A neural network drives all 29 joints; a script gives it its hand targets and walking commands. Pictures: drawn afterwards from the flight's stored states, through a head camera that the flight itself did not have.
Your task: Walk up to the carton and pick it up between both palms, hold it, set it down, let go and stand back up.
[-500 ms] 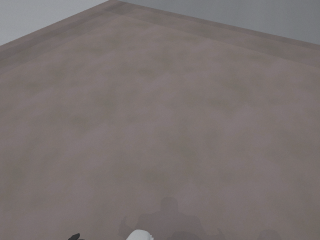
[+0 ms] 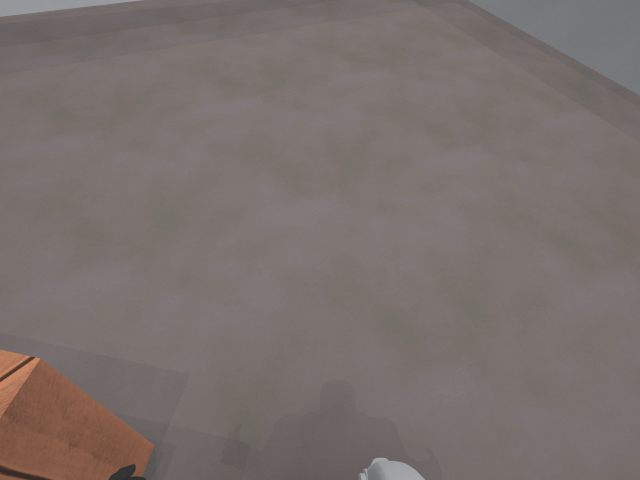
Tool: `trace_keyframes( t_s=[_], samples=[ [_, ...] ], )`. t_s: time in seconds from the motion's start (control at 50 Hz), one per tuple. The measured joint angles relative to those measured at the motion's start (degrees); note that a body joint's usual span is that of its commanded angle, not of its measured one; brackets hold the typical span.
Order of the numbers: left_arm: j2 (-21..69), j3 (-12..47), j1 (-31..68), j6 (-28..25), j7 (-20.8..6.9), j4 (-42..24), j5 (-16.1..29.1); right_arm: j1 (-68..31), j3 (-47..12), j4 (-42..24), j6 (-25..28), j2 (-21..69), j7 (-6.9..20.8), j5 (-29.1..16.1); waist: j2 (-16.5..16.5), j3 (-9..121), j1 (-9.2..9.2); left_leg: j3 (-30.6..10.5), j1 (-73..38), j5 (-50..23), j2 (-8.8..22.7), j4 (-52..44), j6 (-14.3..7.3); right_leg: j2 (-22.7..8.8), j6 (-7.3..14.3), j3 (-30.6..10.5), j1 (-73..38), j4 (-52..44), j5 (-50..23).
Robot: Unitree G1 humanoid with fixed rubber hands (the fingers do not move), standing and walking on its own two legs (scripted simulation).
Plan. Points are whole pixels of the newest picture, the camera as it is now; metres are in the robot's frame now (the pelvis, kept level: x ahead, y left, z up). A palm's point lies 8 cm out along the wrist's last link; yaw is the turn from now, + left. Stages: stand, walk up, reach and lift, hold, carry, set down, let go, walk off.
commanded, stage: walk up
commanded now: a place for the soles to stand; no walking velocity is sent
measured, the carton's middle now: out of the picture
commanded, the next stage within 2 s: none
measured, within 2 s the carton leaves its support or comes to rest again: neither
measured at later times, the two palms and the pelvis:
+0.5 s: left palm out of the picture -0.13 +0.38 -0.12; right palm out of the picture +0.13 -0.13 -0.12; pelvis -0.05 +0.10 -0.01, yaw +29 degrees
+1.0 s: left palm out of the picture -0.16 +0.49 -0.14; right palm (238, 473) +0.17 +0.11 -0.11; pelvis -0.01 +0.28 +0.00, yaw +56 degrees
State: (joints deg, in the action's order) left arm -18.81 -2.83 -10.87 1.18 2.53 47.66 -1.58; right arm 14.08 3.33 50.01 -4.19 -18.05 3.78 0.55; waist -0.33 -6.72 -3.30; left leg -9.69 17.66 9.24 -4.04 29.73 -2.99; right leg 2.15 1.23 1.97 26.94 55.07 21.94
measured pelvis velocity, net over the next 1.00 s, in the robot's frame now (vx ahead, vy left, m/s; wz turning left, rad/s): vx -0.01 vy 0.28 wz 0.97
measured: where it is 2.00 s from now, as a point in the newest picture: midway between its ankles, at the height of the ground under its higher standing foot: outside the picture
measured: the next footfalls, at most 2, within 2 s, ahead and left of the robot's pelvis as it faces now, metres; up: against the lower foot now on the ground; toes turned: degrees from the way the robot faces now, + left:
right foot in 0.14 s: +0.05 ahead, -0.05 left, +0.00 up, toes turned +7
left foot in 0.58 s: -0.06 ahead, +0.31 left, +0.00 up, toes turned +40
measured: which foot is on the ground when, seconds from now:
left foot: down 0.00-0.16, up 0.18-0.56, down 0.58-1.00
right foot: up 0.00-0.12, down 0.14-0.60, up 0.62-1.00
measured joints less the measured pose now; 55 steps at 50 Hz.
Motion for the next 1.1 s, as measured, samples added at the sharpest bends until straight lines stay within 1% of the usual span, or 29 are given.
trace_keyframes(
  t_s=[0.1,0.14,0.16,0.18,0.2,0.22,0.24,0.26,0.3,0.32,0.36,0.38,0.42,0.48,0.54,0.58,0.6,0.62,0.64,0.66,0.68,0.7,0.74,0.78,0.82,0.88,1.0,1.04,1.1],
  samples=[
    [0.34,-0.46,-1.21,-0.25,1.01,-0.47,1.19,-1.51,-0.26,-0.94,-0.34,-0.34,0.59,0.51,-0.17,1.16,0.74,-2.44,1.35,-2.86,-5.52,-1.04,-1.13,2.69,0.97,0.45,-8.85,-18.15,-2.74],
    [1.14,-0.28,-2.22,-0.69,1.57,-0.48,1.13,-2.13,-0.78,-0.97,-0.36,-0.48,0.59,0.28,-0.5,1.93,1.6,-3.02,1.92,-3.76,-7.57,-1.28,-0.8,3.15,1.97,0.52,-13.5,-27.01,-6.99],
    [2.0,-0.11,-2.61,-0.78,1.84,-0.14,0.97,-2.7,-0.93,-0.69,-0.41,-0.71,0.59,0.14,-1.74,1.82,2.08,-3.74,2.23,-1.6,-7.78,-0.4,0.8,3.22,2.58,0.93,-14.28,-28.67,-9.35],
    [2.41,0.13,-3.22,-0.68,2.09,-0.01,0.87,-2.86,-1.04,-0.56,-0.4,-0.53,0.63,0.18,-2.34,2.07,2.34,-3.67,3.64,3.52,-8.11,3.24,3.17,2.65,2.8,1.74,-14.57,-29.24,-10.31],
    [2.46,0.27,-3.56,-0.53,2.35,0.44,0.75,-2.62,-1.04,-0.55,-0.38,-0.09,0.73,0.75,-2.35,2.47,2.46,-1.72,6.11,7.49,-7.91,9.93,5.42,1.59,2.82,2.79,-14.94,-29.76,-10.54],
    [2.31,0.19,-3.61,-0.42,2.62,1.15,0.59,-2.23,-1.06,-0.48,-0.47,0.38,0.97,1.42,-1.99,2.76,2.63,0.72,8.58,9.71,-7.01,17.5,7.25,0.29,2.84,3.9,-15.55,-30.46,-10.56],
    [2.08,-0.06,-3.59,-0.48,2.74,1.82,0.41,-1.84,-1.23,-0.38,-0.57,0.68,1.32,2.07,-1.45,2.96,2.89,2.35,10.32,10.13,-5.62,23.68,8.51,-1.04,2.64,4.85,-16.21,-31.16,-10.61],
    [1.9,-0.33,-3.67,-0.77,2.78,2.27,0.2,-1.46,-1.38,-0.35,-0.57,0.74,1.74,2.56,-1.0,3.2,3.11,2.83,11.47,9.36,-3.95,28.04,9.25,-2.28,2.21,5.68,-16.61,-31.6,-10.72],
    [1.98,-0.62,-4.06,-1.69,2.74,2.49,-0.19,-0.77,-1.34,-0.4,-0.34,0.11,2.56,3.04,-0.92,3.61,3.14,1.26,12.6,6.81,-0.2,33.31,9.91,-4.19,1.0,7.45,-16.86,-31.52,-10.67],
    [2.22,-0.58,-4.22,-2.13,2.66,2.47,-0.29,-0.49,-1.2,-0.28,-0.22,-0.45,2.86,2.99,-1.23,3.66,2.98,0.0,12.65,5.66,1.7,34.63,10.03,-4.96,0.43,8.41,-16.99,-31.08,-10.41],
    [2.84,-0.34,-4.33,-2.75,2.35,2.44,-0.59,-0.11,-0.9,0.53,-0.4,-1.55,3.32,2.44,-1.97,3.68,2.56,-1.54,11.89,4.41,5.41,33.81,10.31,-6.51,-0.45,10.42,-17.51,-30.06,-9.55],
    [3.07,-0.2,-4.31,-2.93,2.16,2.28,-0.86,0.08,-0.84,0.96,-0.63,-1.93,3.51,2.01,-2.18,3.66,2.32,-1.57,11.36,4.44,7.07,32.06,10.53,-7.4,-0.83,11.51,-17.86,-29.52,-9.05],
    [3.2,-0.11,-4.19,-3.31,1.72,1.7,-1.56,0.37,-0.92,1.86,-0.88,-2.22,3.81,1.29,-2.12,3.62,2.2,-0.14,10.45,5.51,9.93,27.62,10.93,-9.34,-1.51,13.61,-18.48,-28.4,-7.99],
    [2.5,-0.17,-4.45,-3.81,0.93,0.76,-2.56,0.24,-1.25,2.69,-0.83,-1.74,4.07,0.8,-1.14,3.41,2.9,3.86,8.81,7.38,12.81,21.11,10.68,-12.05,-2.39,16.11,-19.6,-27.19,-6.74],
    [0.61,-0.75,-5.27,-3.5,0.23,0.77,-3.4,-0.09,-1.65,2.24,0.23,-0.88,4.01,0.2,0.65,3.6,3.39,8.68,5.7,9.99,13.82,14.58,8.92,-14.73,-2.96,18.11,-20.47,-25.08,-4.77],
    [-0.91,-1.24,-5.93,-2.62,-0.12,1.12,-3.81,-0.12,-1.46,1.64,1.39,-0.63,3.47,-0.08,1.83,3.92,3.22,11.46,2.8,8.54,13.06,10.48,6.88,-16.57,-2.47,18.35,-20.19,-21.22,-1.09],
    [-2.11,-1.48,-5.98,-2.03,-0.38,1.5,-4.03,-0.5,-1.16,1.71,2.08,0.13,2.81,-0.17,3.74,3.37,3.02,11.94,2.7,7.5,11.27,11.52,5.49,-17.98,-1.22,16.61,-19.48,-17.76,2.48],
    [-3.08,-1.53,-6.03,-1.22,-0.89,1.81,-4.08,-0.51,-0.96,1.46,2.73,0.88,2.04,-0.35,5.27,3.11,2.86,12.16,3.08,8.66,9.67,13.44,4.31,-18.01,-0.24,13.1,-17.41,-12.1,7.65],
    [-3.56,-1.45,-6.07,-0.29,-1.6,1.79,-3.67,-0.13,-1.0,1.12,3.14,1.48,1.16,-0.71,5.9,3.25,2.51,11.84,3.6,10.19,8.58,14.74,3.38,-16.11,0.1,8.95,-14.45,-5.74,11.77],
    [-3.66,-1.17,-5.98,0.44,-2.27,1.46,-2.93,0.49,-1.16,0.98,3.23,2.02,0.25,-1.17,5.95,3.45,1.92,10.99,3.76,11.14,7.66,14.82,2.62,-13.4,0.12,5.79,-11.6,-0.39,14.24],
    [-3.41,-0.72,-5.67,0.75,-2.79,0.89,-2.2,1.31,-1.39,0.95,3.14,2.43,-0.61,-1.46,5.69,3.46,1.41,9.94,3.34,10.59,6.77,13.49,2.05,-10.9,0.2,3.86,-8.94,3.57,15.16],
    [-2.9,-0.16,-5.15,0.59,-3.18,0.14,-1.71,2.23,-1.62,0.96,3.03,2.73,-1.41,-1.42,5.39,3.06,1.23,9.14,2.39,9.72,5.84,11.57,1.5,-9.08,0.35,2.66,-6.37,6.37,14.5],
    [-1.35,0.99,-4.25,-0.72,-3.76,-1.51,-1.44,4.13,-2.11,1.14,3.1,2.95,-2.57,-0.8,4.52,1.8,1.35,8.14,-0.45,8.32,4.04,7.03,0.39,-7.24,0.51,1.51,-1.75,8.02,9.67],
    [0.29,2.0,-3.78,-1.87,-4.12,-2.99,-1.75,6.18,-2.23,1.49,3.57,3.02,-2.98,-0.53,2.98,0.98,1.01,6.69,-3.0,7.15,2.47,3.34,-0.65,-6.4,0.32,1.08,2.02,7.13,4.61],
    [1.26,2.51,-3.25,-2.09,-4.26,-4.12,-1.89,8.06,-2.19,2.06,4.02,3.65,-3.25,-0.48,1.79,0.62,0.41,4.67,-5.05,6.52,0.94,0.91,-1.49,-5.88,-0.41,0.28,4.86,6.06,0.3],
    [2.07,4.04,-4.07,-1.11,-5.68,-4.79,-1.86,9.82,-2.29,2.31,4.25,5.28,-3.92,-0.42,1.13,0.39,-0.03,1.75,-7.39,6.63,-0.9,-0.9,-2.12,-5.01,-1.65,-1.38,7.79,4.94,-5.47],
    [3.6,3.47,-2.67,1.14,-3.69,-3.37,-1.31,9.87,-1.97,0.23,4.1,7.79,-5.21,-0.3,2.05,-0.56,0.45,-4.26,-9.61,8.76,-3.6,-0.19,-2.09,-2.43,-3.09,-2.71,7.42,-0.73,-10.75],
    [4.15,3.51,-1.86,1.65,-3.03,-2.71,-0.97,8.87,-1.48,-0.6,3.92,7.43,-5.63,-0.21,2.17,-0.71,0.7,-5.91,-9.74,9.44,-4.43,0.23,-1.96,-1.44,-3.05,-2.74,5.89,-4.4,-11.68],
    [4.41,4.12,0.18,2.39,-2.31,-1.89,0.71,7.45,-0.79,-2.59,3.44,6.69,-6.57,-0.67,2.16,-1.45,0.5,-9.29,-8.78,10.99,-6.0,2.57,-0.99,0.23,-1.37,-2.91,2.81,-11.06,-12.66]
  ],
)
